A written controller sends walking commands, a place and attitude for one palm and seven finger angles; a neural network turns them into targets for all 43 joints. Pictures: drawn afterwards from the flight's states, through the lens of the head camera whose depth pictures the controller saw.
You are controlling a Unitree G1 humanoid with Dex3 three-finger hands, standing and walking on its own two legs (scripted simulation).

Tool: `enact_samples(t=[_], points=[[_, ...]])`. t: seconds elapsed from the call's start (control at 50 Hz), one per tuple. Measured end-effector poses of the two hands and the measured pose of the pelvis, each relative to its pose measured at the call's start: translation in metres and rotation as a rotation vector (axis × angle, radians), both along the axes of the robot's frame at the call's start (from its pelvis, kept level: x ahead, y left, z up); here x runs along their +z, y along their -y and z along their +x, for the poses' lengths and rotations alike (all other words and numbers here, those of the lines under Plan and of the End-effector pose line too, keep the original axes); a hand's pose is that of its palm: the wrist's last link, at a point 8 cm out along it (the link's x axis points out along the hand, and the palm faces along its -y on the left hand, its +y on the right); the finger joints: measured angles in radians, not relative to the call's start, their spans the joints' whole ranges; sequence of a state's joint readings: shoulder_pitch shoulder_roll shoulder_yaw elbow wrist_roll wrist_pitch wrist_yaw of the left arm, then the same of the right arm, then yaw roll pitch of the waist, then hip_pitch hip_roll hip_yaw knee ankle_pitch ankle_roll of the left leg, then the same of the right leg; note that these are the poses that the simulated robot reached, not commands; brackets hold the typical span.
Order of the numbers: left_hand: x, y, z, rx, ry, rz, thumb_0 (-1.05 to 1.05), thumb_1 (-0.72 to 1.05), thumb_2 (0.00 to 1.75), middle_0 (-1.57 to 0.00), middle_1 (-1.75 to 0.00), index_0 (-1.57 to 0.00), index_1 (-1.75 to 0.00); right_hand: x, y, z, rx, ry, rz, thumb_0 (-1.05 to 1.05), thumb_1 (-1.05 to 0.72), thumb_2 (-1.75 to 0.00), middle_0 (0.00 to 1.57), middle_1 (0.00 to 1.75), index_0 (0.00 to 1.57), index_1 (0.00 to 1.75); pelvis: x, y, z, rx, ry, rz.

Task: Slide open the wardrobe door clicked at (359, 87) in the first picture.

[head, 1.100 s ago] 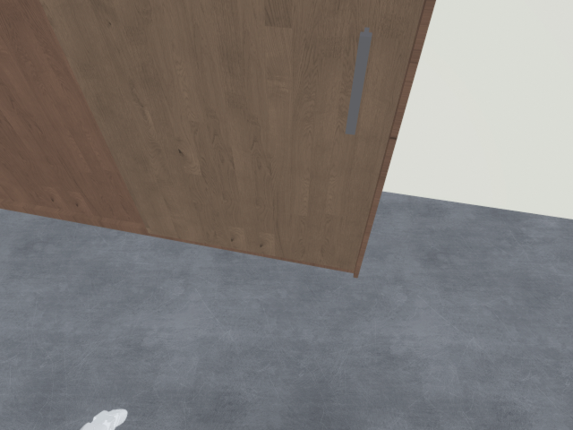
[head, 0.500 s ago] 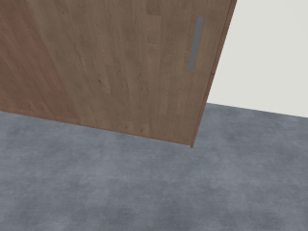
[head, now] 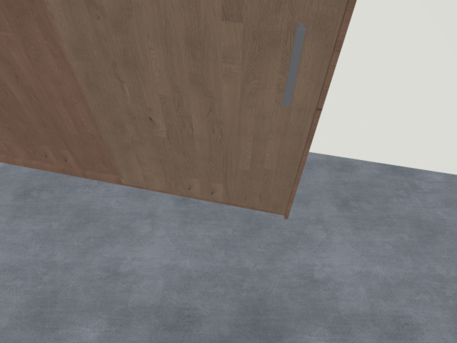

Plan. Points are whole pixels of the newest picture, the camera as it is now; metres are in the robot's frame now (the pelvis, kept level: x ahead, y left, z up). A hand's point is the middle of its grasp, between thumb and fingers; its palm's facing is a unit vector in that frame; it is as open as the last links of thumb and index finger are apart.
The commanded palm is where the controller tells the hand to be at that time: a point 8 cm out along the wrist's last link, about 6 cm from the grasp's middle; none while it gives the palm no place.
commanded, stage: look at it before walking up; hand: right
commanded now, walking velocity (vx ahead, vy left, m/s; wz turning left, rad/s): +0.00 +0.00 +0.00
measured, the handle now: (293, 67) +0.85 -0.15 +0.07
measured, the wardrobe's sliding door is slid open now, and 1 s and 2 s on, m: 0.00 0.00 0.00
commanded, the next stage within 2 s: turn to face it in 0.44 s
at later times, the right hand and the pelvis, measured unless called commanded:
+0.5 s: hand out of the picture +0.08 -0.25 -0.16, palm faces -0.03 +0.94 -0.34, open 7.4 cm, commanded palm none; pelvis +0.01 +0.00 +0.00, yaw +0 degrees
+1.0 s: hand out of the picture +0.03 -0.21 -0.18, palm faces +0.06 +0.97 -0.25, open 7.4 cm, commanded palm none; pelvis +0.00 +0.00 -0.01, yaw -4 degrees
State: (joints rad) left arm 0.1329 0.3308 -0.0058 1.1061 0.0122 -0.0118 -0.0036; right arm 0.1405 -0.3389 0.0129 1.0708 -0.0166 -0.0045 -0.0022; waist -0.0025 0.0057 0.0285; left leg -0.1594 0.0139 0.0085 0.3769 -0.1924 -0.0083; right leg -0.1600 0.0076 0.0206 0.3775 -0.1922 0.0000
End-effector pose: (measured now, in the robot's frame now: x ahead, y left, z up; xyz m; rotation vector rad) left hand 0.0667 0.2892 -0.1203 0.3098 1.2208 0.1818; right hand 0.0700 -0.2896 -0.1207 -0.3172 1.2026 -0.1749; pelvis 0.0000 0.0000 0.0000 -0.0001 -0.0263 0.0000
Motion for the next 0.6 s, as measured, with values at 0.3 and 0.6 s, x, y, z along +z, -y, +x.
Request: enact_samples(t=[0.3, 0.6], points=[[0.003, 0.001, 0.015, -0.012, 0.019, 0.006, 0.01, 0.90, 0.90, -0.20, -0.30, -0.21, -0.30, 0.000, 0.002, 0.002, -0.010, -0.004, -0.001, 0.01, -0.91, -0.90, 0.21, 0.30, 0.20, 0.30, 0.001, 0.001, 0.006, -0.003, 0.001, 0.001], [0.003, 0.002, 0.022, -0.020, 0.022, 0.005, 0.01, 0.90, 0.90, -0.20, -0.30, -0.21, -0.30, 0.002, 0.005, 0.003, -0.016, -0.011, -0.007, 0.01, -0.91, -0.90, 0.21, 0.30, 0.20, 0.30, 0.002, 0.002, 0.010, -0.005, 0.001, -0.001]])
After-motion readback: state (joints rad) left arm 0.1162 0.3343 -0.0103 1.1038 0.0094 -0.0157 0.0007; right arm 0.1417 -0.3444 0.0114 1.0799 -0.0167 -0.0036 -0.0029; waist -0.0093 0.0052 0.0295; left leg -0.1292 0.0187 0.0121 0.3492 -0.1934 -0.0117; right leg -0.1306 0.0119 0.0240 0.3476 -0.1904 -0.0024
